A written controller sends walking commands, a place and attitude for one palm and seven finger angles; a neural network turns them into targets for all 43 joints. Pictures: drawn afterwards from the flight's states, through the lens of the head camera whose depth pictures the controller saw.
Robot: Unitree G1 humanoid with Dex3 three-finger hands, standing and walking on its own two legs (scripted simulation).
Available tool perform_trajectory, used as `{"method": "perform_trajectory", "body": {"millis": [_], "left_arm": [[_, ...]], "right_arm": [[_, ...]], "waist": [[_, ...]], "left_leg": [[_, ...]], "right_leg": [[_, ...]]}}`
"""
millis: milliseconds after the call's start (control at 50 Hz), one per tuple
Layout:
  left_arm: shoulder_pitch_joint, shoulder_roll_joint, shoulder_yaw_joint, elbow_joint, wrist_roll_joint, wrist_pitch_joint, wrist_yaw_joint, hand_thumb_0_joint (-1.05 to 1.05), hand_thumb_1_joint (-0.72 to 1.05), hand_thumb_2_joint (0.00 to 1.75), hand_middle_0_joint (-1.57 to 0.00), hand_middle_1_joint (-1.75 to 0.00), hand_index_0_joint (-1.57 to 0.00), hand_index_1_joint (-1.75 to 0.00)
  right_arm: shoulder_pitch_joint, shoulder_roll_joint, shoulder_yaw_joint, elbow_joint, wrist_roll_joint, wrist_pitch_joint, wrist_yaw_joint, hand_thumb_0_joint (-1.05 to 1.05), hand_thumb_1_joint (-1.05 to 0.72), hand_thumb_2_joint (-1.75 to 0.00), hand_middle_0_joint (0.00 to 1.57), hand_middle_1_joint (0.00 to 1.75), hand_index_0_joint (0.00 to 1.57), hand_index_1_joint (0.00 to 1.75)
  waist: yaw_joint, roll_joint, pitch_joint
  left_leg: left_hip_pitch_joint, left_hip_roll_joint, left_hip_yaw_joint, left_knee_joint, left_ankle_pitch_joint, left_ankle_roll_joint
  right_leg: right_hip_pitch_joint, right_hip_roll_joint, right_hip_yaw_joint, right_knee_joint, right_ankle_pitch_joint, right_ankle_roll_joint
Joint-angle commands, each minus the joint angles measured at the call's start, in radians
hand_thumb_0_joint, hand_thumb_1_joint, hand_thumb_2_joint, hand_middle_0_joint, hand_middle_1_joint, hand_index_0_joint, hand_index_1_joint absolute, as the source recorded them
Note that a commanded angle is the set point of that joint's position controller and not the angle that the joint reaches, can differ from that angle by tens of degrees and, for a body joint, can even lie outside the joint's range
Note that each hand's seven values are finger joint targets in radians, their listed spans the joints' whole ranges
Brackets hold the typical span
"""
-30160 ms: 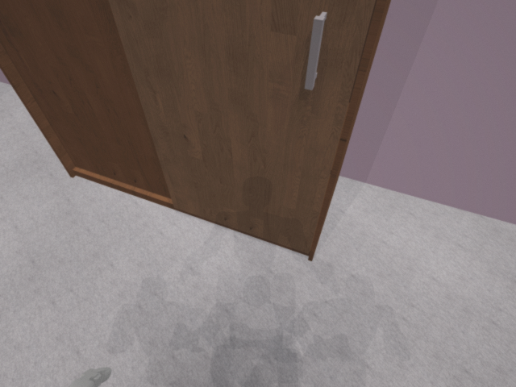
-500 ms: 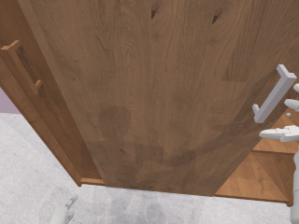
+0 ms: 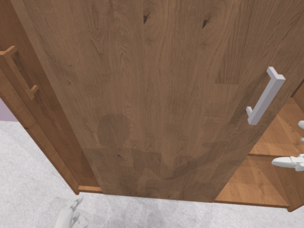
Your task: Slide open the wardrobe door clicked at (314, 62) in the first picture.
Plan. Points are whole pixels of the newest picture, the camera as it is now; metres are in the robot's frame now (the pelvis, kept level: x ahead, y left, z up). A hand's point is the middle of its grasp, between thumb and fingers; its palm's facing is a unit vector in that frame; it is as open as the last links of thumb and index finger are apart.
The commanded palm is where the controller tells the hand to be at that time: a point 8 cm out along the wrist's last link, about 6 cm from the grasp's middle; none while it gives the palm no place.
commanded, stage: slip the hand off the handle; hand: right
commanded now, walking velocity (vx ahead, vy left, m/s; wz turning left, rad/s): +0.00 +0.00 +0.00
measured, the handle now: (261, 97) +0.40 -0.27 +0.17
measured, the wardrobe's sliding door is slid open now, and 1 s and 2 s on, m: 0.48 0.48 0.48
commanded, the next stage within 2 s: draw the hand back to the body in 0.32 s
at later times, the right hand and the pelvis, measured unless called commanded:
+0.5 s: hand out of the picture +0.21 -0.32 +0.14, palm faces +0.46 +0.88 -0.11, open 14.7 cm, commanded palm +0.18 -0.34 +0.15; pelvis -0.01 +0.01 +0.00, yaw -2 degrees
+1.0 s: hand out of the picture +0.20 -0.28 +0.15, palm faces +0.23 +0.96 -0.18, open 14.4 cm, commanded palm +0.16 -0.32 +0.17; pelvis +0.00 +0.01 +0.00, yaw -1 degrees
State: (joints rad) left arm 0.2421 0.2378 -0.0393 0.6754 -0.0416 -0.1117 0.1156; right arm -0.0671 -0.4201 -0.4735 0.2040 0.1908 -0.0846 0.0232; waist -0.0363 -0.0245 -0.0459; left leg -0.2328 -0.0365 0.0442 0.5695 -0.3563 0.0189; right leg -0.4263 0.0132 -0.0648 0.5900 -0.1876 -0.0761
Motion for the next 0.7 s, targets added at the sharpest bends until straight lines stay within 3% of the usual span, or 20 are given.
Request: {"method": "perform_trajectory", "body": {"millis": [0,60,120,160,200,220,240,320,340,420,440,460,520,580,620,640,680], "left_arm": [[-0.141,0.136,0.043,-0.147,-0.001,-0.073,0.021,0.0,0.9,0.9,-0.2,-0.3,-0.2,-0.3],[-0.145,0.139,0.041,-0.143,-0.003,-0.087,0.028,0.0,0.9,0.9,-0.2,-0.3,-0.2,-0.3],[-0.157,0.135,0.03,-0.128,-0.007,-0.095,0.041,0.0,0.9,0.9,-0.2,-0.3,-0.2,-0.3],[-0.164,0.135,0.03,-0.137,-0.006,-0.104,0.041,0.0,0.9,0.9,-0.2,-0.3,-0.2,-0.3],[-0.177,0.128,0.027,-0.143,-0.004,-0.113,0.038,0.0,0.9,0.9,-0.2,-0.3,-0.2,-0.3],[-0.174,0.127,0.027,-0.141,-0.002,-0.114,0.034,0.0,0.9,0.9,-0.2,-0.3,-0.2,-0.3],[-0.176,0.123,0.026,-0.15,-0.001,-0.119,0.03,0.0,0.9,0.9,-0.2,-0.3,-0.2,-0.3],[-0.183,0.123,0.025,-0.147,-0.003,-0.12,0.024,0.0,0.9,0.9,-0.2,-0.3,-0.2,-0.3],[-0.19,0.121,0.024,-0.153,-0.006,-0.122,0.024,0.0,0.9,0.9,-0.2,-0.3,-0.2,-0.3],[-0.193,0.121,0.022,-0.142,-0.005,-0.131,0.035,0.0,0.9,0.9,-0.2,-0.3,-0.2,-0.3],[-0.177,0.145,0.012,-0.138,-0.024,-0.142,0.041,0.0,0.9,0.9,-0.2,-0.3,-0.2,-0.3],[-0.19,0.141,0.01,-0.147,-0.032,-0.155,0.052,0.0,0.9,0.9,-0.2,-0.3,-0.2,-0.3],[-0.197,0.14,-0.004,-0.151,-0.036,-0.189,0.071,0.0,0.9,0.9,-0.2,-0.3,-0.2,-0.3],[-0.176,0.155,-0.005,-0.155,-0.037,-0.214,0.063,0.0,0.9,0.9,-0.2,-0.3,-0.2,-0.3],[-0.173,0.153,0.0,-0.167,-0.039,-0.221,0.044,0.0,0.9,0.9,-0.2,-0.3,-0.2,-0.3],[-0.179,0.146,-0.004,-0.185,-0.04,-0.228,0.034,0.0,0.9,0.9,-0.2,-0.3,-0.2,-0.3],[-0.18,0.145,0.001,-0.205,-0.044,-0.238,0.019,0.0,0.9,0.9,-0.2,-0.3,-0.2,-0.3]], "right_arm": [[-0.242,-0.248,-0.036,-0.296,0.017,-0.061,0.011,0.0,0.55,-0.2,0.25,1.15,0.25,1.15],[-0.213,-0.231,-0.024,-0.309,0.029,-0.05,0.021,0.0,0.55,-0.2,0.25,1.15,0.25,1.15],[-0.234,-0.247,-0.03,-0.287,0.026,-0.035,0.022,0.0,0.55,-0.2,0.25,1.15,0.25,1.15],[-0.24,-0.247,-0.028,-0.31,0.029,-0.031,0.024,0.0,0.55,-0.2,0.25,1.15,0.25,1.15],[-0.202,-0.243,-0.028,-0.343,0.026,-0.036,0.022,0.0,0.55,-0.2,0.25,1.15,0.25,1.15],[-0.166,-0.27,-0.059,-0.357,0.018,-0.039,0.014,0.0,0.55,-0.2,0.25,1.15,0.25,1.15],[-0.135,-0.237,-0.036,-0.377,0.024,-0.041,0.017,0.0,0.55,-0.2,0.25,1.15,0.25,1.15],[-0.027,-0.268,-0.103,-0.37,0.045,-0.034,0.021,0.0,0.55,-0.2,0.25,1.15,0.25,1.15],[-0.043,-0.247,-0.085,-0.378,0.052,-0.031,0.025,0.0,0.55,-0.2,0.25,1.15,0.25,1.15],[-0.096,-0.254,-0.083,-0.385,0.053,-0.031,0.028,0.0,0.55,-0.2,0.25,1.15,0.25,1.15],[-0.115,-0.227,0.003,-0.321,0.112,-0.008,0.146,0.0,0.55,-0.2,0.25,1.15,0.25,1.15],[-0.179,-0.273,-0.024,-0.362,0.135,-0.005,0.203,0.0,0.55,-0.2,0.25,1.15,0.25,1.15],[-0.192,-0.309,-0.027,-0.361,0.17,0.024,0.319,0.0,0.55,-0.2,0.25,1.15,0.25,1.15],[-0.146,-0.381,-0.091,-0.273,0.198,0.051,0.421,0.0,0.55,-0.2,0.25,1.15,0.25,1.15],[-0.074,-0.418,-0.16,-0.25,0.215,0.063,0.445,0.0,0.55,-0.2,0.25,1.15,0.25,1.15],[-0.063,-0.372,-0.136,-0.279,0.231,0.064,0.444,0.0,0.55,-0.2,0.25,1.15,0.25,1.15],[-0.003,-0.358,-0.156,-0.305,0.247,0.073,0.429,0.0,0.55,-0.2,0.25,1.15,0.25,1.15]], "waist": [[0.003,-0.122,-0.165],[0.003,-0.083,-0.148],[0.005,-0.059,-0.086],[0.0,-0.069,-0.118],[-0.01,-0.098,-0.138],[-0.025,-0.112,-0.146],[-0.023,-0.119,-0.159],[-0.038,-0.066,-0.102],[-0.028,-0.082,-0.093],[-0.016,-0.081,-0.075],[0.031,-0.082,-0.091],[0.013,-0.075,-0.111],[0.005,-0.123,-0.113],[0.001,-0.068,-0.084],[-0.028,-0.1,-0.086],[-0.026,-0.096,-0.087],[-0.034,-0.088,-0.107]], "left_leg": [[-0.211,0.002,-0.005,-0.09,0.1,0.015],[-0.208,0.005,-0.007,-0.103,0.075,0.013],[-0.217,0.01,-0.014,-0.123,0.035,0.013],[-0.2,0.013,-0.015,-0.12,0.025,0.014],[-0.188,0.013,-0.014,-0.116,0.035,0.017],[-0.17,0.011,-0.017,-0.121,0.047,0.02],[-0.163,0.012,-0.014,-0.117,0.066,0.021],[-0.161,0.009,-0.012,-0.135,0.054,0.017],[-0.168,0.013,-0.015,-0.135,0.05,0.015],[-0.191,0.014,-0.024,-0.142,0.02,0.011],[-0.163,0.021,-0.03,-0.154,0.019,0.009],[-0.146,0.018,-0.035,-0.159,0.022,0.008],[-0.129,0.023,-0.047,-0.182,0.029,0.01],[-0.119,0.023,-0.039,-0.19,0.043,0.006],[-0.105,0.026,-0.056,-0.198,0.047,0.007],[-0.109,0.026,-0.036,-0.182,0.063,0.013],[-0.114,0.023,-0.037,-0.18,0.057,0.009]], "right_leg": [[0.342,-0.056,0.164,-0.117,-0.049,0.044],[0.326,-0.054,0.172,-0.13,-0.114,0.042],[0.298,-0.054,0.179,-0.153,-0.204,0.04],[0.301,-0.047,0.18,-0.156,-0.216,0.042],[0.319,-0.045,0.179,-0.154,-0.196,0.043],[0.32,-0.046,0.174,-0.151,-0.176,0.043],[0.331,-0.043,0.17,-0.146,-0.14,0.043],[0.284,-0.044,0.156,-0.141,-0.141,0.043],[0.278,-0.038,0.147,-0.137,-0.14,0.043],[0.275,-0.036,0.145,-0.129,-0.178,0.039],[0.294,-0.039,0.14,-0.132,-0.167,0.041],[0.304,-0.036,0.147,-0.125,-0.157,0.035],[0.331,-0.031,0.141,-0.113,-0.12,0.028],[0.31,-0.033,0.155,-0.118,-0.08,0.027],[0.296,-0.03,0.149,-0.104,-0.053,0.029],[0.303,-0.03,0.153,-0.109,-0.044,0.032],[0.309,-0.034,0.15,-0.107,-0.05,0.034]]}}
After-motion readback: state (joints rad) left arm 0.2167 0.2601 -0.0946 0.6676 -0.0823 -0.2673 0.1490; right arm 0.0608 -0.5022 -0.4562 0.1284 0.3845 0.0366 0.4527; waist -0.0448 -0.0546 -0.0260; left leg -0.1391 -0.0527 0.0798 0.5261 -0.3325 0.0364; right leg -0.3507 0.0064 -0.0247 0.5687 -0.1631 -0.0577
